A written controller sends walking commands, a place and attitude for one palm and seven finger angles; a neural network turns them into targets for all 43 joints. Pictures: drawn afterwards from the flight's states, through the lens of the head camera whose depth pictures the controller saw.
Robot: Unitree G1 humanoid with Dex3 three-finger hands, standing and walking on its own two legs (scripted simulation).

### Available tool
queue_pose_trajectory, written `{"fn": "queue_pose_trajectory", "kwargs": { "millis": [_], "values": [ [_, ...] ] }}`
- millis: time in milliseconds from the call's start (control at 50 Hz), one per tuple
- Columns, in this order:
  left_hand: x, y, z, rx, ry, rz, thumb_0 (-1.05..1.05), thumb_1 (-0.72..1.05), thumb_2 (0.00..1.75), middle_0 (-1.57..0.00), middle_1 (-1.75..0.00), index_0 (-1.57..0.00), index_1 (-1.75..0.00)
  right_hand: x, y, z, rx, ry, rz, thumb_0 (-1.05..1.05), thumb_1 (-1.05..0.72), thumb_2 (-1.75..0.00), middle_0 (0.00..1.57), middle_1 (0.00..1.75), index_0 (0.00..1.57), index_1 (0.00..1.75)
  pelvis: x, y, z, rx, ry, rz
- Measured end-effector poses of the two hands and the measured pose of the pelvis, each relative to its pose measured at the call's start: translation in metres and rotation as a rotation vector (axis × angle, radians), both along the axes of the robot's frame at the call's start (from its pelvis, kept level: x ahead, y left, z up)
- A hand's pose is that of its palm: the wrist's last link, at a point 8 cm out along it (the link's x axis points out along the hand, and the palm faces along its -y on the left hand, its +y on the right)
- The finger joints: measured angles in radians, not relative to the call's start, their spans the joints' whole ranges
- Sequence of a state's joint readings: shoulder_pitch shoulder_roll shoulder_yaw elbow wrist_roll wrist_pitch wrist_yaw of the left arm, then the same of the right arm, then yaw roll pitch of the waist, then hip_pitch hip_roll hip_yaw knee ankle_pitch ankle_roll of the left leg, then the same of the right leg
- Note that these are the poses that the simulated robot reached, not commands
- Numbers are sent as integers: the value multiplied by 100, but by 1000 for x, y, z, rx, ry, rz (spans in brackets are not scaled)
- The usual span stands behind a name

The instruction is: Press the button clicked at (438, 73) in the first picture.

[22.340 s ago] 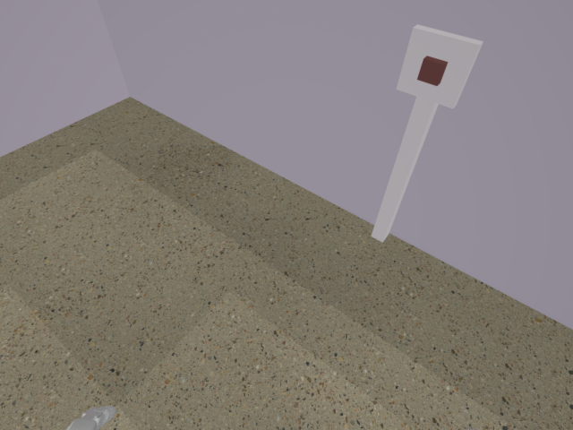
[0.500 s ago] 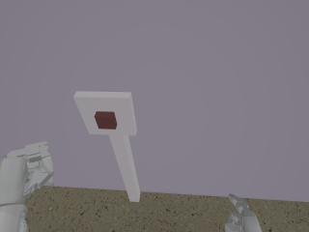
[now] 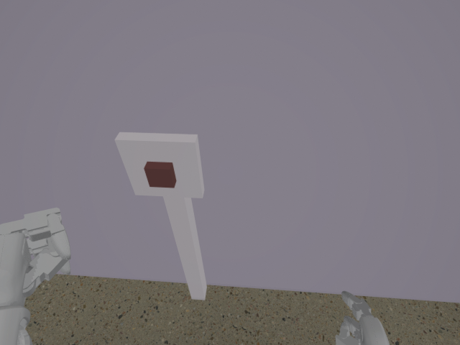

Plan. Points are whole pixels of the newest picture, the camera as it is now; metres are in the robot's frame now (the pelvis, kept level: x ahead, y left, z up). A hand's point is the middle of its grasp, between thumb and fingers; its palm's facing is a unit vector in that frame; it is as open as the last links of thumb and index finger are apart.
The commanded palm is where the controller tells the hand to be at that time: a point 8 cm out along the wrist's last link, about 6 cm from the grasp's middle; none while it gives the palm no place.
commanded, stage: step back with the hand held close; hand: left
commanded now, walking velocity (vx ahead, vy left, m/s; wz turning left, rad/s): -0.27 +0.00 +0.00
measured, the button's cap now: (161, 173) +0.47 +0.23 +0.03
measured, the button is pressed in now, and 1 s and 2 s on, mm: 0 0 0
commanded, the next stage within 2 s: stop stepping back and stand still in 1.42 s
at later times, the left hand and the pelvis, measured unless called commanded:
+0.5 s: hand (36, 271) +0.15 +0.27 +0.16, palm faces +0.36 -0.80 -0.49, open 3.1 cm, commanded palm +0.09 +0.30 +0.17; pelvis -0.04 +0.02 -0.01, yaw +0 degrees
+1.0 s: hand out of the picture +0.09 +0.28 +0.17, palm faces +0.43 -0.76 -0.48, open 3.1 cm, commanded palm +0.02 +0.31 +0.17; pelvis -0.09 +0.03 -0.01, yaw +3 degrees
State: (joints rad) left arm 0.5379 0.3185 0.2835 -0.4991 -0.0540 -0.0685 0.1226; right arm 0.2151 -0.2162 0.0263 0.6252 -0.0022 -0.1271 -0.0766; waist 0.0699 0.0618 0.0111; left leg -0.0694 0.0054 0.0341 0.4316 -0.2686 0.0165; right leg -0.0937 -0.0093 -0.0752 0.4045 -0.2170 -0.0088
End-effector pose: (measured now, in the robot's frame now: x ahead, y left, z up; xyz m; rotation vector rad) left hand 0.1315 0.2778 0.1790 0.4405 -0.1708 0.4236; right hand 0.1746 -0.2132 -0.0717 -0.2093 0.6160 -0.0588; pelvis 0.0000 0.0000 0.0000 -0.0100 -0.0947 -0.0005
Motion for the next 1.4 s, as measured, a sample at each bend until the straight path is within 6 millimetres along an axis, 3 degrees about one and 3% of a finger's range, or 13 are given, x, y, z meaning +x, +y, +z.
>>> {"fn": "queue_pose_trajectory", "kwargs": {
  "millis": [100,240,320,460,640,840,980,1060,1140,1200,1260,1340,1400],
  "values": [
    [2,8,3,32,-14,7,1,89,90,-131,-150,-131,-150,-9,-4,-1,-4,33,-16,1,-90,-90,20,30,21,30,-6,0,0,-9,31,1],
    [8,8,-17,28,94,-53,1,90,90,-130,-150,-131,-150,-31,-15,-5,-44,124,-77,1,-90,-90,20,30,21,30,-18,9,0,-7,88,-6],
    [3,9,-16,63,107,-98,2,89,89,-130,-150,-131,-150,-43,-18,-6,-63,158,-111,1,-90,-90,20,30,21,30,-23,14,-2,-3,101,-5],
    [-15,24,0,137,24,-97,2,89,89,-131,-150,-131,-150,-52,-9,-2,-66,132,-122,1,-90,-90,20,30,20,30,-38,20,-6,-1,97,-6],
    [-48,29,-13,105,-17,-54,1,89,89,-131,-150,-131,-150,-62,7,0,-57,48,-71,1,-90,-90,20,30,21,30,-64,24,-16,-7,85,-3],
    [-68,34,-9,97,-118,-81,1,89,90,-131,-150,-131,-150,-102,9,-4,-117,104,-60,1,-90,-90,21,30,21,30,-87,30,-19,-36,94,14],
    [-82,44,6,191,-123,-64,1,89,89,-131,-150,-131,-150,-119,15,-7,-101,137,-54,1,-90,-90,21,30,21,30,-93,28,-13,-59,139,49],
    [-88,36,0,175,-84,-74,1,90,90,-131,-150,-131,-150,-118,16,-11,-80,131,-18,1,-90,-90,21,30,21,30,-106,21,-14,-37,196,13],
    [-93,10,-12,136,-16,-157,1,90,90,-131,-150,-131,-150,-124,12,-17,-55,129,10,1,-90,-90,21,30,21,30,-138,12,-12,-41,187,-10],
    [-107,-9,-3,155,-15,-241,2,89,90,-131,-150,-131,-150,-137,5,-14,-32,115,-10,1,-90,-90,21,30,21,30,-157,6,-12,-55,162,-16],
    [-131,-14,11,215,-46,-284,2,89,89,-131,-150,-131,-150,-154,-3,-6,-27,88,-54,1,-90,-90,21,30,21,30,-166,2,-13,-59,136,-18],
    [-163,4,21,241,-100,-222,1,89,89,-131,-150,-131,-150,-177,-16,6,-69,69,-108,1,-90,-90,21,30,21,30,-170,7,-12,-43,130,-16],
    [-176,26,12,175,-126,-136,1,89,89,-131,-150,-131,-150,-191,-19,9,-122,75,-119,1,-90,-90,20,30,21,30,-180,16,-11,-45,131,1]
  ]
}}
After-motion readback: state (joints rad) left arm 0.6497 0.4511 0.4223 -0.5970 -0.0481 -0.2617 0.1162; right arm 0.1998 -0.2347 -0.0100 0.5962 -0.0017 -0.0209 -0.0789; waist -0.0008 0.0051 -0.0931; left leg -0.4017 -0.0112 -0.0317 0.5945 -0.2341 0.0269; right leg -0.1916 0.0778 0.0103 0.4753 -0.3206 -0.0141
